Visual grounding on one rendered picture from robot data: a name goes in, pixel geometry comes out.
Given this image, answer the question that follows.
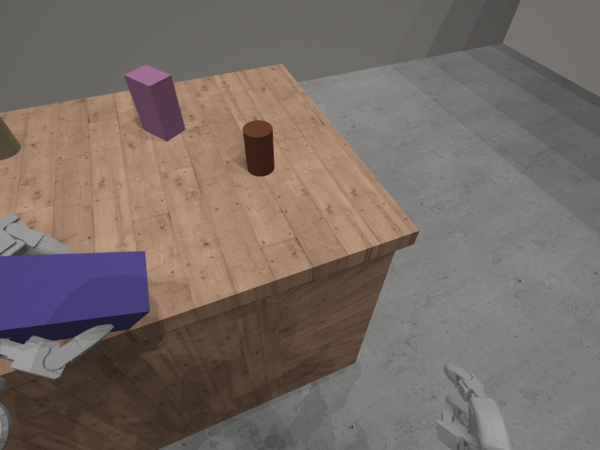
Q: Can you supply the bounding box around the left robot hand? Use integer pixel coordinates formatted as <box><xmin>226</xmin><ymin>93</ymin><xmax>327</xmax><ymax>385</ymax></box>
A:
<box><xmin>0</xmin><ymin>214</ymin><xmax>114</xmax><ymax>380</ymax></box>

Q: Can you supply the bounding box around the right robot hand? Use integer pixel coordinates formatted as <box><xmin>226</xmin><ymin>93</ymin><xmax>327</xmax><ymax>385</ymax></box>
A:
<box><xmin>437</xmin><ymin>363</ymin><xmax>513</xmax><ymax>450</ymax></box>

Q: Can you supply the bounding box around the sponge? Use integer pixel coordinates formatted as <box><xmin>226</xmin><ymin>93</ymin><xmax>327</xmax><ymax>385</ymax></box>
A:
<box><xmin>0</xmin><ymin>251</ymin><xmax>150</xmax><ymax>344</ymax></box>

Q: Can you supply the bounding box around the table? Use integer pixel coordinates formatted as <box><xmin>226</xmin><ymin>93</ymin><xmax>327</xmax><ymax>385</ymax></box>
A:
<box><xmin>0</xmin><ymin>64</ymin><xmax>419</xmax><ymax>450</ymax></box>

